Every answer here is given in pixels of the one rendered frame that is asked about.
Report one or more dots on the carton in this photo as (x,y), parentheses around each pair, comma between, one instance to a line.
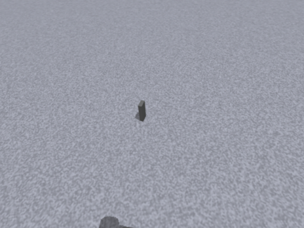
(142,112)

